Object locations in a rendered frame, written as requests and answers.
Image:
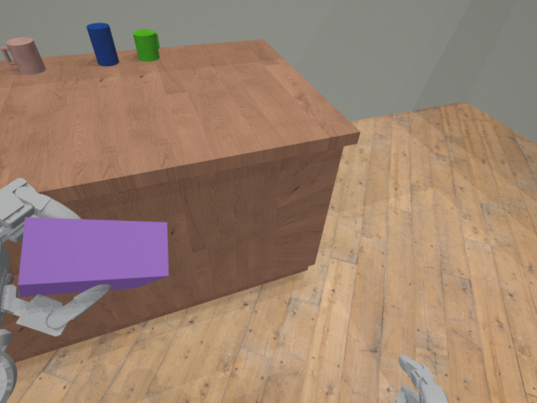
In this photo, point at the robot left hand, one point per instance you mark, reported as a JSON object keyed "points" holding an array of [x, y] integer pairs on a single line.
{"points": [[19, 200]]}

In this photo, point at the sponge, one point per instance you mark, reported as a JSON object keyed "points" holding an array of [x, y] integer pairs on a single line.
{"points": [[61, 255]]}

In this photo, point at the robot right hand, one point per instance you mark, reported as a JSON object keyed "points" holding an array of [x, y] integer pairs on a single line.
{"points": [[422, 379]]}

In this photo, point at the table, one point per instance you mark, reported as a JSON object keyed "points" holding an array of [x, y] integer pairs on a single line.
{"points": [[227, 143]]}

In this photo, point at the robot left forearm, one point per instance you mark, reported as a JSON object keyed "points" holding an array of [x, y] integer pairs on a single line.
{"points": [[8, 369]]}

